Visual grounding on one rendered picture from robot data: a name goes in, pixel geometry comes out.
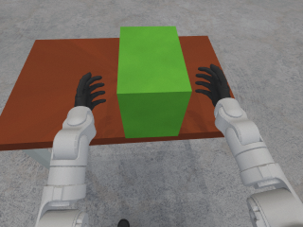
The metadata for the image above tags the robot right forearm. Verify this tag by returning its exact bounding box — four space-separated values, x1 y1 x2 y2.
214 97 303 210

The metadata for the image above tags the robot right hand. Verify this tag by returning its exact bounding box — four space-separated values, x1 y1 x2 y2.
195 63 231 107

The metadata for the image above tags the robot right upper arm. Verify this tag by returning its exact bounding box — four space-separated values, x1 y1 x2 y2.
246 187 303 227

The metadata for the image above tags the table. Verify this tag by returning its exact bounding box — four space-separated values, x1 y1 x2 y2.
0 35 235 170

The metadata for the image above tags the robot left upper arm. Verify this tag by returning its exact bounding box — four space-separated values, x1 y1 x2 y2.
37 209 89 227

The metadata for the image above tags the carton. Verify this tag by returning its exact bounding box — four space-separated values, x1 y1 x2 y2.
116 26 192 139

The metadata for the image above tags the robot left forearm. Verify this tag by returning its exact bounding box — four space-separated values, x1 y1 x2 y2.
34 106 97 227

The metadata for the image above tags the robot left hand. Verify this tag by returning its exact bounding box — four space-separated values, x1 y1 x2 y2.
74 72 106 112

